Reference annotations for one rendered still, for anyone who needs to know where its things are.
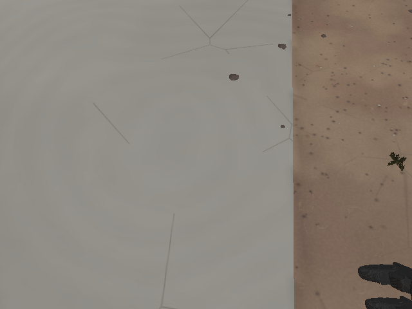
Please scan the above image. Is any right robot hand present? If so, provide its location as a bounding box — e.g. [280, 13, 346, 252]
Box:
[358, 262, 412, 309]

